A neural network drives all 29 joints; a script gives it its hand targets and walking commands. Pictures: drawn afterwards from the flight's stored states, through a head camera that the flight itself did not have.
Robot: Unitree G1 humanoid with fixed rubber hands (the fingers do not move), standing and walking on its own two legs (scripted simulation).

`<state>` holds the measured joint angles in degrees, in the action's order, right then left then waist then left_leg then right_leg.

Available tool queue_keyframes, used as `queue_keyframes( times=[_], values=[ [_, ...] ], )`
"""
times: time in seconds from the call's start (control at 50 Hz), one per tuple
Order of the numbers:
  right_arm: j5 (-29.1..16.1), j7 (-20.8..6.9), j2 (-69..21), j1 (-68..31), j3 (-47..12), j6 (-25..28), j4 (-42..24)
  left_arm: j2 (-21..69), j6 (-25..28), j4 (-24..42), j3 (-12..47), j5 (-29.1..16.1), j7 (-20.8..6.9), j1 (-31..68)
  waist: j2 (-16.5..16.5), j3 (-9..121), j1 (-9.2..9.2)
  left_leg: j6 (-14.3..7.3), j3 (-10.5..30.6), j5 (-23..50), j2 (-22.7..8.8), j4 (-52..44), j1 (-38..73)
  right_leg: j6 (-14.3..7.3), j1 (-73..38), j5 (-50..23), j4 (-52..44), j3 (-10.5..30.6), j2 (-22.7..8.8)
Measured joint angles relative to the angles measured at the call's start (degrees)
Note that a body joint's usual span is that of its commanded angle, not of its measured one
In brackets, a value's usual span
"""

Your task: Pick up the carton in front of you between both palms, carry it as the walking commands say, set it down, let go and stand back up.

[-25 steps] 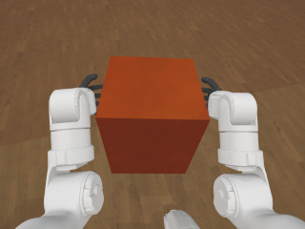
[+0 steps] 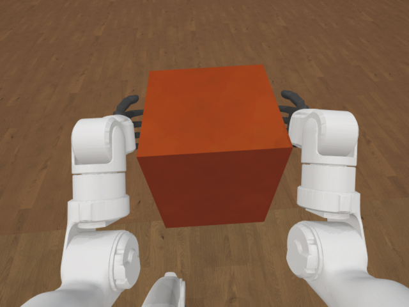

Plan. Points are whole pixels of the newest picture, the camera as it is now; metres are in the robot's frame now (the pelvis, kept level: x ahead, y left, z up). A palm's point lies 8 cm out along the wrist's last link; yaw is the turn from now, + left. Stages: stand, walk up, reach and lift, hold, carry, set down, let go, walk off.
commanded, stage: carry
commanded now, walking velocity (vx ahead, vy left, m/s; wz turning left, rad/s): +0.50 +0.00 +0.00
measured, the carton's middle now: (211, 151) +0.39 +0.02 +0.10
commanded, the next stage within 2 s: none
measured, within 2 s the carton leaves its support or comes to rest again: neither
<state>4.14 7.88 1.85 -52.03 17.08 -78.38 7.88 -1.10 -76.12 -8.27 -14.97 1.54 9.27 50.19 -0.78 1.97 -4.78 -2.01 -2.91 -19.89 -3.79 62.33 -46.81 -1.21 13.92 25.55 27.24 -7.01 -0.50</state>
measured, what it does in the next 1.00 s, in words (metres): climbs: left foot 0.04 m higher, then right foot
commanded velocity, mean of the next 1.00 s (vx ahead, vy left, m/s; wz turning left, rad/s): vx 0.50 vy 0.00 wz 0.00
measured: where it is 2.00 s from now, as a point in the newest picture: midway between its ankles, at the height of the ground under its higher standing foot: (216, 128)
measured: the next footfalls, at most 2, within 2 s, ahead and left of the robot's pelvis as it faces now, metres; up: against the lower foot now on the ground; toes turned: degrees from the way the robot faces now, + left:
left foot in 0.10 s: +0.27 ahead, +0.12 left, +0.04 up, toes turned +7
right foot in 0.50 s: +0.50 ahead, -0.09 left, +0.07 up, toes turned -7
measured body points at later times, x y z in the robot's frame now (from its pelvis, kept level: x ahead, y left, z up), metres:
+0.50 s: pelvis +0.32 +0.01 +0.03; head +0.34 +0.01 +0.48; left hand +0.72 +0.15 +0.21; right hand +0.71 -0.16 +0.21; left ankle +0.23 +0.11 -0.70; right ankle +0.45 -0.08 -0.68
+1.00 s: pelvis +0.63 +0.04 +0.06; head +0.64 +0.04 +0.51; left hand +1.03 +0.17 +0.22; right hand +1.01 -0.13 +0.22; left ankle +0.72 +0.11 -0.65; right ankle +0.50 -0.08 -0.58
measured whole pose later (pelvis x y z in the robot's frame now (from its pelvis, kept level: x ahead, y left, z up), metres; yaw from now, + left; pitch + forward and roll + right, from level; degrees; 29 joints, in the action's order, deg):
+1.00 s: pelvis +0.63 +0.04 +0.06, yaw -1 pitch +3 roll +1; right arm 4.2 7.8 0.8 -51.3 14.7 -75.3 15.6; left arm -2.7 -76.0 -14.2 -16.8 2.9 8.2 50.5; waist 1.1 3.0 3.1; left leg -5.3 -9.2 -12.1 -0.4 39.6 -30.7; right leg -0.5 20.6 28.6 66.0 -0.2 -1.7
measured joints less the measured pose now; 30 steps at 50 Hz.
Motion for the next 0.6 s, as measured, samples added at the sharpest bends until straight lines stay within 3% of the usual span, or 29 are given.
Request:
queue_keyframes(
  times=[0.06,0.1,0.14,0.18,0.22,0.26,0.32,0.42,0.48,0.52,0.56,0.6],
  values=[
    [-0.12,-0.01,0.15,-0.35,0.40,0.08,0.88,0.15,-0.10,-1.32,-0.55,0.52,0.00,1.11,0.86,1.35,1.15,-0.49,-2.42,0.62,0.60,-13.24,3.31,1.59,-4.50,3.04,-1.39,0.48,-1.14],
    [-0.01,-0.03,0.04,-1.10,0.14,0.70,3.55,-0.36,-0.30,-2.89,-1.09,0.72,-0.13,1.49,1.87,2.09,2.93,-1.74,-5.35,2.26,2.66,-21.40,8.70,2.32,-6.10,6.57,2.53,1.00,-2.95],
    [0.46,-0.03,-0.85,-1.07,-1.03,2.42,6.48,-1.47,0.11,-4.43,-1.74,0.94,-0.81,1.02,3.11,1.96,5.65,-3.06,-6.74,1.84,3.92,-19.42,10.70,2.16,-2.07,6.88,17.28,3.69,-4.29],
    [0.57,-0.05,-1.47,0.46,-2.47,3.15,7.50,-1.79,0.17,-5.26,-2.30,1.15,-1.21,-0.04,2.39,1.36,7.87,-3.51,-6.48,-0.90,4.00,-19.38,13.12,1.04,5.60,5.33,35.63,7.21,-1.51],
    [-0.51,0.00,-1.26,2.59,-3.73,3.03,6.31,-1.39,-0.38,-5.05,-2.42,1.79,-1.22,-0.40,1.88,0.20,9.32,-3.16,-5.97,-1.53,3.96,-22.23,16.37,-0.18,13.12,3.00,46.58,7.41,0.12],
    [-1.79,0.32,-0.93,4.02,-4.28,2.75,4.06,-0.83,-0.86,-3.69,-2.49,2.44,-1.22,-0.40,1.69,-1.09,10.12,-2.91,-5.63,-1.64,3.89,-25.51,19.66,-0.83,19.33,1.11,48.75,6.70,0.29],
    [-2.90,0.91,-0.79,4.26,-3.96,2.61,0.64,-0.19,-1.21,-0.29,-2.71,2.86,-1.23,-0.21,1.42,-2.27,10.61,-2.72,-5.25,-2.63,3.70,-29.08,23.90,-0.77,26.36,0.39,44.59,5.71,-0.56],
    [-2.97,1.24,-0.89,2.46,-2.93,2.54,-2.06,0.37,-1.44,3.94,-3.06,3.16,-1.20,0.32,0.98,-1.20,9.63,-1.32,-4.80,-6.07,3.42,-33.10,30.84,-0.25,28.80,-4.58,25.14,3.94,-2.56],
    [-2.75,1.23,-0.46,1.17,-2.62,2.03,-0.40,-0.03,-1.40,2.11,-2.95,2.86,-1.21,1.12,-0.32,0.80,8.06,0.32,-4.04,-10.44,1.73,-32.11,34.80,-1.19,23.38,-7.69,12.55,0.27,-1.11],
    [-2.71,0.94,0.68,0.54,-2.14,1.79,1.56,0.03,-0.38,-1.51,-2.21,2.92,-1.21,2.31,-1.47,1.74,6.37,0.84,-2.83,-12.47,-0.46,-23.11,33.70,-2.08,20.02,-9.34,11.13,-1.96,0.21],
    [-2.52,0.28,1.52,0.88,-1.32,1.87,3.73,0.58,0.59,-4.58,-0.90,3.40,-1.21,2.19,-0.97,2.09,3.93,1.01,1.04,-10.93,0.98,-5.74,27.51,-2.11,18.27,-6.12,13.11,-2.18,0.57],
    [-1.95,0.08,1.48,0.92,-0.80,1.30,5.37,0.54,0.39,-5.40,0.31,2.93,-1.22,0.67,-0.26,1.96,1.98,0.42,2.39,-9.34,2.82,8.51,20.25,-1.98,15.30,-4.55,11.20,-1.68,0.70]
  ],
)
